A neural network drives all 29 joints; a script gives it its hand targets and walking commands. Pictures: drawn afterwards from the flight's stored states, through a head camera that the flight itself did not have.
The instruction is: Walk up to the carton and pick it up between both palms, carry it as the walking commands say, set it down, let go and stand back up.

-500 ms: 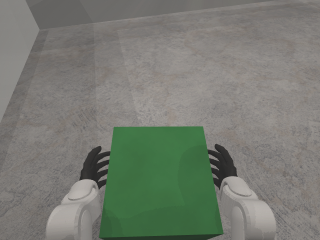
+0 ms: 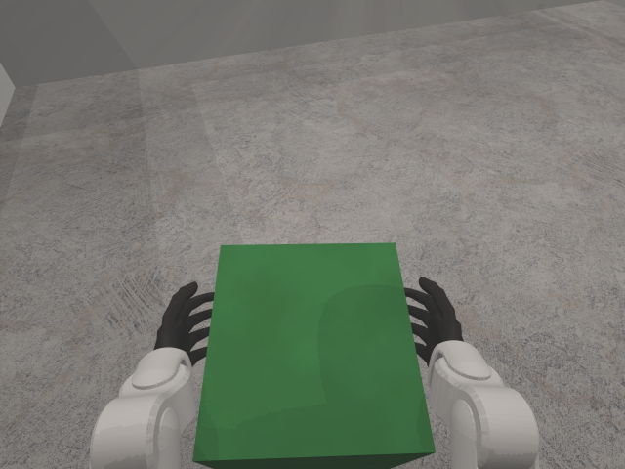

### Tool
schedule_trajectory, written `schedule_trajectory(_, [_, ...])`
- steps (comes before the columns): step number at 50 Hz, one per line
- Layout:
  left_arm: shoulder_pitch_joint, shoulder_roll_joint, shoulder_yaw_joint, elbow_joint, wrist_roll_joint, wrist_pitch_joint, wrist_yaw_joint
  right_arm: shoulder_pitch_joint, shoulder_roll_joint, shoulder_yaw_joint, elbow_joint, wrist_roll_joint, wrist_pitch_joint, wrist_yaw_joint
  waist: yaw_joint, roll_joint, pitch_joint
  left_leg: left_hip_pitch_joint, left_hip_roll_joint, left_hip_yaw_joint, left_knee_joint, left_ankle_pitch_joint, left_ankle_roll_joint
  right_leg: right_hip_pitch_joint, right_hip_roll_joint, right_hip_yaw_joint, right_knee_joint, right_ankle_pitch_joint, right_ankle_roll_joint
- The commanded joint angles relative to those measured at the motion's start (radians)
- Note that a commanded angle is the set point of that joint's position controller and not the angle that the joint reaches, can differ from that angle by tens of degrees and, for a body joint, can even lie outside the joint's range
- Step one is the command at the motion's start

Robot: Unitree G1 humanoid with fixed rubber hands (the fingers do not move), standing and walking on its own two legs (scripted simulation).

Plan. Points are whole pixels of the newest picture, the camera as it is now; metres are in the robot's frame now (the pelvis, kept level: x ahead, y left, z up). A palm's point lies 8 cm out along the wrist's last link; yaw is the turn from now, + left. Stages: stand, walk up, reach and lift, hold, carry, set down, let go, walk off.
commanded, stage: carry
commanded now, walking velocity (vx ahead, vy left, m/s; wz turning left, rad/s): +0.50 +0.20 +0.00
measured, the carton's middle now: (309, 369) +0.25 +0.00 +0.02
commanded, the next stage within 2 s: none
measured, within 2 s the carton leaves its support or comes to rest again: neither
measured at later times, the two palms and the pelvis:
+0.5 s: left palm (169, 170) +0.55 +0.21 +0.11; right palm (346, 166) +0.56 -0.08 +0.09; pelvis +0.32 +0.05 +0.01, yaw +3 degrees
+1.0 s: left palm (150, 80) +0.89 +0.32 +0.10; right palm (280, 82) +0.88 +0.03 +0.09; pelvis +0.66 +0.19 -0.01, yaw +1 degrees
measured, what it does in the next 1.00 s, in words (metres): walks ahead: right foot, then left foot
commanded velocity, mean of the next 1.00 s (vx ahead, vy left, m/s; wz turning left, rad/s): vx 0.50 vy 0.20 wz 0.00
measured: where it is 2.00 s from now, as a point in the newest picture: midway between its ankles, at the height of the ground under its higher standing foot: (217, 231)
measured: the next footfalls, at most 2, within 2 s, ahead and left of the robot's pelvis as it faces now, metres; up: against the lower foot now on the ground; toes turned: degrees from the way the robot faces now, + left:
right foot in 0.18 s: +0.24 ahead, -0.10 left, +0.00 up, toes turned -9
left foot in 0.62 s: +0.57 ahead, +0.23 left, +0.00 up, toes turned +13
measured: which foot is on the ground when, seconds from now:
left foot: down 0.00-0.22, up 0.24-0.60, down 0.62-1.00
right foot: up 0.00-0.16, down 0.18-0.60, up 0.62-1.00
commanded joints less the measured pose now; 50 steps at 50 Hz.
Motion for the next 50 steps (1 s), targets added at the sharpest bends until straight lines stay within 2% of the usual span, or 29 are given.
schedule_trajectory(1, [-0.351,-0.750,-0.610,-0.076,-0.245,0.005,-0.108,-0.336,0.781,0.605,-0.079,0.250,0.001,0.120,-0.003,0.067,-0.091,0.094,0.324,-0.212,-0.175,0.049,0.077,0.011,-0.005,-0.011,-0.074,0.084,0.001])
schedule_trajectory(3, [-0.349,-0.729,-0.603,-0.079,-0.243,0.014,-0.103,-0.341,0.760,0.604,-0.087,0.246,0.012,0.114,-0.008,0.052,-0.055,0.122,0.311,-0.201,-0.168,0.104,0.067,0.000,0.007,-0.031,-0.098,0.104,-0.001])
schedule_trajectory(6, [-0.336,-0.704,-0.589,-0.084,-0.239,0.027,-0.096,-0.343,0.741,0.603,-0.098,0.243,0.026,0.105,-0.009,0.052,-0.043,0.178,0.285,-0.170,-0.079,0.363,0.049,0.030,0.054,-0.075,-0.160,0.084,-0.016])
schedule_trajectory(8, [-0.329,-0.700,-0.578,-0.088,-0.235,0.033,-0.090,-0.331,0.728,0.596,-0.098,0.240,0.033,0.102,0.003,0.062,-0.100,0.167,0.246,-0.106,0.102,0.648,0.006,0.197,0.116,-0.119,-0.254,0.103,-0.045])
schedule_trajectory(9, [-0.310,-0.699,-0.570,-0.082,-0.230,0.036,-0.085,-0.333,0.715,0.590,-0.094,0.239,0.037,0.101,0.030,0.061,-0.166,0.069,0.225,-0.054,0.261,0.732,-0.035,0.410,0.112,-0.113,-0.310,0.170,-0.074])
schedule_trajectory(10, [-0.286,-0.690,-0.557,-0.075,-0.220,0.037,-0.079,-0.344,0.700,0.588,-0.092,0.241,0.041,0.103,0.069,0.009,-0.218,-0.127,0.188,-0.018,0.501,0.670,-0.089,0.644,0.020,0.015,-0.388,0.159,-0.132])
schedule_trajectory(11, [-0.290,-0.690,-0.553,-0.059,-0.219,0.032,-0.075,-0.360,0.686,0.598,-0.107,0.246,0.046,0.106,0.096,-0.267,-0.269,-0.448,0.072,-0.077,0.880,0.188,-0.149,0.828,-0.297,0.543,-0.535,0.147,-0.309])
schedule_trajectory(12, [-0.299,-0.725,-0.569,-0.054,-0.226,0.029,-0.075,-0.358,0.713,0.608,-0.090,0.254,0.040,0.112,0.068,-0.234,-0.249,-0.569,0.055,-0.267,1.104,-0.209,-0.119,0.827,-0.370,0.717,-0.607,0.256,-0.349])
schedule_trajectory(13, [-0.337,-0.747,-0.590,-0.095,-0.237,0.021,-0.083,-0.353,0.755,0.620,-0.088,0.260,0.029,0.116,0.056,-0.077,-0.223,-0.597,0.135,-0.358,1.147,-0.168,-0.103,0.783,-0.368,0.602,-0.589,0.289,-0.320])
schedule_trajectory(14, [-0.373,-0.768,-0.602,-0.114,-0.251,0.015,-0.094,-0.342,0.786,0.618,-0.082,0.256,0.020,0.119,0.053,0.013,-0.176,-0.581,0.176,-0.364,1.094,-0.067,-0.108,0.707,-0.341,0.473,-0.608,0.278,-0.282])
schedule_trajectory(15, [-0.394,-0.798,-0.608,-0.110,-0.276,0.011,-0.106,-0.329,0.813,0.604,-0.062,0.245,0.009,0.119,0.054,0.017,-0.108,-0.588,0.198,-0.346,1.013,-0.015,-0.117,0.653,-0.310,0.375,-0.627,0.270,-0.234])
schedule_trajectory(16, [-0.413,-0.819,-0.620,-0.101,-0.302,0.007,-0.118,-0.314,0.827,0.589,-0.045,0.227,-0.003,0.116,0.049,-0.013,-0.072,-0.586,0.203,-0.309,0.916,0.015,-0.128,0.638,-0.265,0.284,-0.631,0.292,-0.184])
schedule_trajectory(17, [-0.409,-0.826,-0.628,-0.082,-0.318,0.005,-0.128,-0.290,0.830,0.575,-0.028,0.205,-0.012,0.111,0.047,-0.052,-0.053,-0.568,0.195,-0.270,0.832,0.032,-0.129,0.629,-0.245,0.213,-0.639,0.346,-0.160])
schedule_trajectory(22, [-0.381,-0.778,-0.627,-0.107,-0.328,-0.014,-0.149,-0.293,0.851,0.610,-0.083,0.198,-0.034,0.093,0.039,-0.212,0.000,-0.366,0.145,-0.102,0.397,0.138,-0.124,0.542,-0.136,-0.054,-0.670,0.457,-0.085])
schedule_trajectory(24, [-0.348,-0.753,-0.612,-0.120,-0.311,-0.010,-0.144,-0.308,0.836,0.630,-0.118,0.219,-0.027,0.093,0.037,-0.235,-0.021,-0.311,0.117,-0.042,0.322,0.162,-0.117,0.576,-0.135,-0.091,-0.652,0.530,-0.073])
schedule_trajectory(27, [-0.306,-0.711,-0.592,-0.144,-0.283,0.003,-0.130,-0.340,0.807,0.651,-0.162,0.252,-0.009,0.096,0.034,-0.268,-0.094,-0.250,0.070,0.017,0.205,0.166,-0.099,0.701,-0.141,-0.118,-0.502,0.889,-0.025])
schedule_trajectory(29, [-0.279,-0.696,-0.585,-0.141,-0.263,0.015,-0.120,-0.325,0.789,0.642,-0.140,0.259,0.006,0.099,0.018,-0.235,-0.183,-0.058,0.036,0.066,0.097,0.200,-0.085,0.690,-0.124,-0.134,-0.291,0.847,0.000])
schedule_trajectory(30, [-0.275,-0.686,-0.579,-0.139,-0.253,0.023,-0.115,-0.317,0.772,0.628,-0.122,0.261,0.014,0.101,0.003,-0.152,-0.251,0.127,0.024,0.063,0.104,0.104,-0.078,0.572,-0.094,-0.121,-0.128,0.650,0.011])
schedule_trajectory(31, [-0.304,-0.665,-0.576,-0.136,-0.245,0.030,-0.110,-0.316,0.756,0.609,-0.097,0.258,0.021,0.104,-0.020,-0.020,-0.283,0.260,0.161,-0.126,0.118,-0.088,-0.072,0.349,-0.063,-0.079,0.109,0.270,0.019])
schedule_trajectory(32, [-0.322,-0.689,-0.596,-0.140,-0.246,0.035,-0.107,-0.367,0.753,0.611,-0.091,0.280,0.021,0.107,-0.014,0.275,-0.342,0.444,0.402,-0.530,0.026,-0.168,0.043,0.028,0.072,-0.058,0.377,-0.195,0.029])
schedule_trajectory(33, [-0.320,-0.705,-0.595,-0.129,-0.247,0.037,-0.108,-0.347,0.774,0.619,-0.101,0.300,0.020,0.114,-0.013,0.308,-0.355,0.405,0.453,-0.615,-0.053,-0.137,0.084,-0.079,0.055,0.057,0.539,-0.266,-0.003])
schedule_trajectory(35, [-0.367,-0.767,-0.614,-0.108,-0.267,0.030,-0.121,-0.338,0.852,0.617,-0.079,0.272,0.007,0.119,-0.005,0.075,-0.264,0.274,0.429,-0.488,-0.004,0.129,0.128,-0.095,-0.017,0.139,0.538,-0.119,-0.016])
schedule_trajectory(36, [-0.391,-0.810,-0.634,-0.115,-0.275,0.017,-0.126,-0.358,0.893,0.628,-0.095,0.283,-0.006,0.129,-0.002,0.038,-0.249,0.218,0.409,-0.417,-0.035,0.173,0.119,-0.060,-0.038,0.145,0.478,-0.075,-0.014])
schedule_trajectory(38, [-0.403,-0.836,-0.642,-0.101,-0.275,-0.001,-0.131,-0.360,0.918,0.633,-0.085,0.287,-0.022,0.138,0.005,0.055,-0.227,0.154,0.361,-0.286,-0.073,0.163,0.102,0.017,-0.044,0.107,0.276,-0.056,-0.011])
schedule_trajectory(39, [-0.387,-0.828,-0.637,-0.085,-0.262,-0.003,-0.128,-0.344,0.899,0.628,-0.077,0.279,-0.025,0.138,0.004,0.075,-0.203,0.127,0.349,-0.261,-0.094,0.158,0.103,0.033,-0.034,0.087,0.210,-0.065,-0.011])
schedule_trajectory(42, [-0.336,-0.781,-0.612,-0.071,-0.235,-0.005,-0.117,-0.316,0.843,0.631,-0.078,0.267,-0.022,0.134,-0.003,0.070,-0.157,0.112,0.350,-0.226,-0.129,0.164,0.121,0.037,-0.017,0.039,0.028,-0.041,-0.005])
schedule_trajectory(45, [-0.321,-0.746,-0.594,-0.075,-0.224,0.006,-0.108,-0.318,0.802,0.627,-0.087,0.262,-0.003,0.126,-0.008,0.074,-0.109,0.133,0.334,-0.200,-0.140,0.185,0.103,0.034,0.011,-0.016,-0.076,0.047,-0.008])
schedule_trajectory(48, [-0.322,-0.717,-0.575,-0.076,-0.218,0.021,-0.103,-0.334,0.771,0.625,-0.095,0.258,0.017,0.117,-0.012,0.054,-0.050,0.154,0.302,-0.177,-0.123,0.272,0.070,0.037,0.045,-0.065,-0.131,0.097,-0.020])
schedule_trajectory(50, [-0.322,-0.707,-0.565,-0.077,-0.219,0.030,-0.099,-0.335,0.756,0.621,-0.096,0.254,0.028,0.111,-0.007,0.046,-0.052,0.147,0.269,-0.131,-0.023,0.488,0.035,0.126,0.094,-0.103,-0.186,0.107,-0.039])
